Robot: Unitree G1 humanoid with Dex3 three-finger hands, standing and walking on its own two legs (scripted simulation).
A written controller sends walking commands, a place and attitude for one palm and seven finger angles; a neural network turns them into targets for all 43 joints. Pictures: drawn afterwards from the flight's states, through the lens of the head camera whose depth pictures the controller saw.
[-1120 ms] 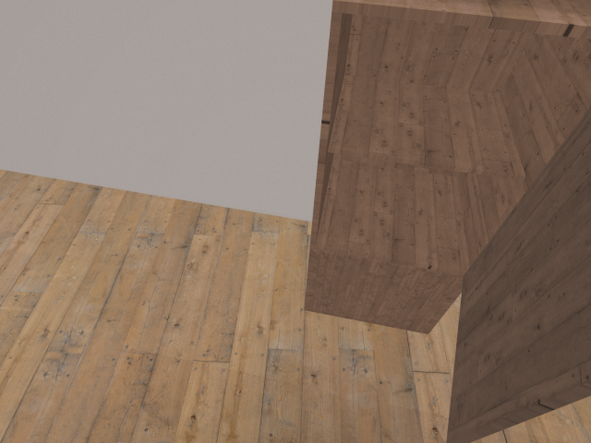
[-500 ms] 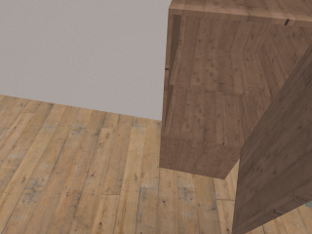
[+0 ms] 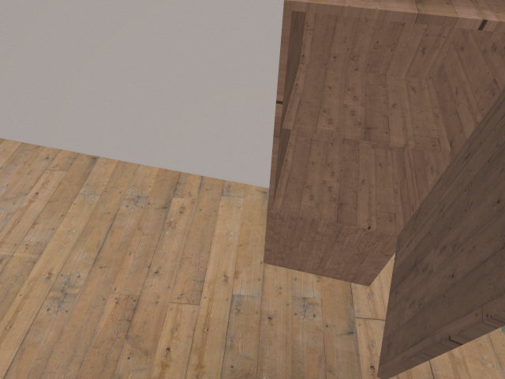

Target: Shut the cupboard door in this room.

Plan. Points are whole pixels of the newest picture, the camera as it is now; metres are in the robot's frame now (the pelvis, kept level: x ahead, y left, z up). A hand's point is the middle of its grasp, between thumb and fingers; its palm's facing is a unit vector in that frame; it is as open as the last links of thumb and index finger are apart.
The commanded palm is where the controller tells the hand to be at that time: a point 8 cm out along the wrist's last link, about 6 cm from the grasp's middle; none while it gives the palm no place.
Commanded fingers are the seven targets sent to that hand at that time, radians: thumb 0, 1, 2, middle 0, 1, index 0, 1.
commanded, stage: turn or walk to find it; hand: left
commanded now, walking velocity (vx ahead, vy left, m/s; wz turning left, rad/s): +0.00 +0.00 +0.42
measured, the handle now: out of the picture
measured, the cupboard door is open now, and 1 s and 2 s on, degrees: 80 79 79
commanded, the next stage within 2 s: stand and wait in 0.90 s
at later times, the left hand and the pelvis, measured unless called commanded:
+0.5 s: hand out of the picture +0.08 +0.21 -0.14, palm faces +0.19 -0.93 -0.30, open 7.4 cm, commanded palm none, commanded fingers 0.00 0.90 0.90 -0.20 -0.30 -0.20 -0.30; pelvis -0.01 -0.02 +0.00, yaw +10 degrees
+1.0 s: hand out of the picture -0.10 +0.14 -0.17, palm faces +0.45 -0.85 -0.26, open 7.4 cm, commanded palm none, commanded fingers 0.00 0.90 0.90 -0.20 -0.30 -0.20 -0.30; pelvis -0.02 -0.04 +0.00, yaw +24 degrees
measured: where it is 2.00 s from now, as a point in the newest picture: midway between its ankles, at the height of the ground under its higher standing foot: outside the picture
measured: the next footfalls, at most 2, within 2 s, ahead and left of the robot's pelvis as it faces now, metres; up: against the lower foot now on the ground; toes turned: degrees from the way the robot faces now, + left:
right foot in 0.52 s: +0.03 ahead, -0.12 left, +0.00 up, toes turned +11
left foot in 1.06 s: -0.04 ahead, +0.08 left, +0.00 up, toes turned +29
